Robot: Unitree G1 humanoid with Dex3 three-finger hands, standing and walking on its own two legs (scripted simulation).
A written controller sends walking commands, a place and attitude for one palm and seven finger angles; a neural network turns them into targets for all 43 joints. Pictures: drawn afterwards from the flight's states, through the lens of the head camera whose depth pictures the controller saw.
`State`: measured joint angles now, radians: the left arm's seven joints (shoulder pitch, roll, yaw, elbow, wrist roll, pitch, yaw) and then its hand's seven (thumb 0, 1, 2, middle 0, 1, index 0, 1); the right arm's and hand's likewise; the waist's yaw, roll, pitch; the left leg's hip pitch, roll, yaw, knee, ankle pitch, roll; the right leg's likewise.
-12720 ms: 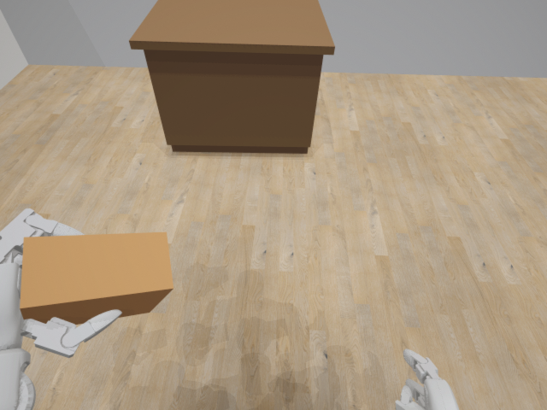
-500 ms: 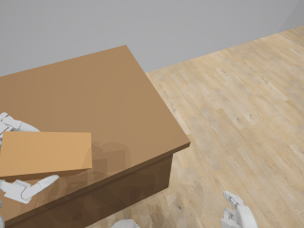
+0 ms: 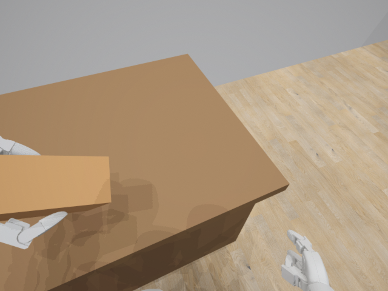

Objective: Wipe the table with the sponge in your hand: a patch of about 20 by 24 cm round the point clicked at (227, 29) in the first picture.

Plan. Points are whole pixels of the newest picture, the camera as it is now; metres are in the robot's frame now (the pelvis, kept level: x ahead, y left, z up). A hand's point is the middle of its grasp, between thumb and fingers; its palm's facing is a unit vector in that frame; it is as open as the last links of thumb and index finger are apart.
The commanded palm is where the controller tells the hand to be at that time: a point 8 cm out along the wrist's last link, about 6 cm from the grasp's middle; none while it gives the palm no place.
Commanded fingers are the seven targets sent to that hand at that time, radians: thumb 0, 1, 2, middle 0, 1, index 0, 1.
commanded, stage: come to a stop and stand still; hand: left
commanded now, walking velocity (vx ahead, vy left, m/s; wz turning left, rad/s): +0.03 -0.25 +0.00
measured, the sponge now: (67, 188) +0.23 +0.21 +0.16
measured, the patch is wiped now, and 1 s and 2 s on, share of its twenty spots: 0.00 0.00 0.00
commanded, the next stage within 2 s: look again from close up in 1.52 s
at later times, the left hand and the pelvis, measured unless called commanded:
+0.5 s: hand (5, 203) +0.19 +0.27 +0.18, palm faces +0.43 -0.81 -0.39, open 10.7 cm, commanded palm +0.13 +0.30 +0.20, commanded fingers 0.00 0.10 1.30 -1.20 -1.60 -1.20 -1.60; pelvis -0.02 +0.01 +0.02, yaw +2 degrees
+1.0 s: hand out of the picture +0.21 +0.29 +0.17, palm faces +0.42 -0.79 -0.44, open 10.7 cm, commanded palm +0.15 +0.31 +0.20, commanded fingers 0.00 0.10 1.30 -1.20 -1.60 -1.20 -1.60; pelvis +0.01 +0.02 +0.02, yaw +3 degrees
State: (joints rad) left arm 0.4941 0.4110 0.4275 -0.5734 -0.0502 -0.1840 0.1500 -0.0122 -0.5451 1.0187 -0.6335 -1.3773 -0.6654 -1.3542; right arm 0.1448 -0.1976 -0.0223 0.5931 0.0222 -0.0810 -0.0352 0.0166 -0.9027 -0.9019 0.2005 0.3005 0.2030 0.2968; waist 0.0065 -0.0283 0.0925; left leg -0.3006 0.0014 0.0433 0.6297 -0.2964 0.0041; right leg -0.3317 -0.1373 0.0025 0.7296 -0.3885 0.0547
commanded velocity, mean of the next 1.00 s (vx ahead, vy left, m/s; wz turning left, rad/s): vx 0.02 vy -0.05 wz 0.00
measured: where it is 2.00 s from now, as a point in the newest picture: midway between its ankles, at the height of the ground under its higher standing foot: outside the picture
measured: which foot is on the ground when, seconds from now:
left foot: down 0.00-1.00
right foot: up 0.00-0.08, down 0.10-1.00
